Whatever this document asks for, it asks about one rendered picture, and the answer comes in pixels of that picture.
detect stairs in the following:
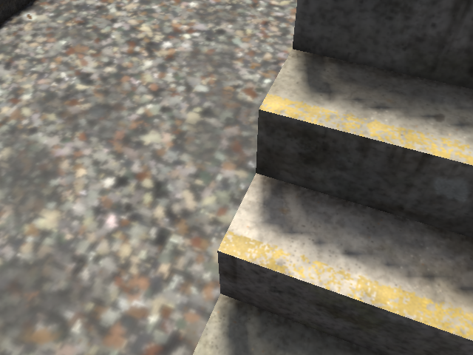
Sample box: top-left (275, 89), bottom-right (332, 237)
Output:
top-left (193, 0), bottom-right (473, 355)

